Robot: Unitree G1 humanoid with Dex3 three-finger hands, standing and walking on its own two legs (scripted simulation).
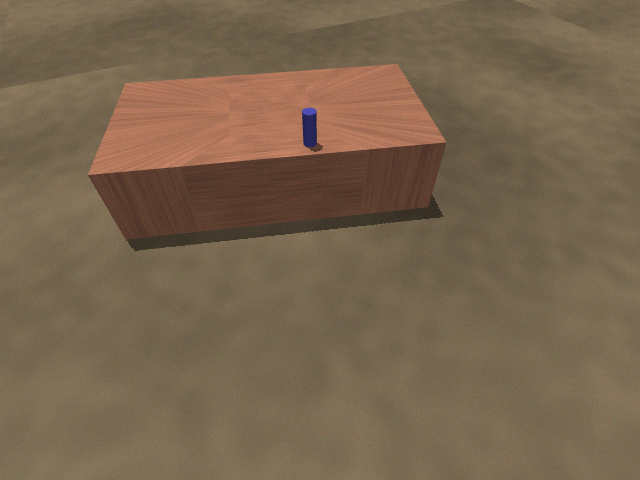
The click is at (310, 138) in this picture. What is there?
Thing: slim round
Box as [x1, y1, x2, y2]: [302, 108, 316, 147]
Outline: 305,108 302,110 303,143 304,145 310,147 316,144 315,109
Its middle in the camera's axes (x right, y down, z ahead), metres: -0.04 -0.42 +1.48
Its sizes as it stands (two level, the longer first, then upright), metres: 0.054 0.054 0.142
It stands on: a support 0.36 m high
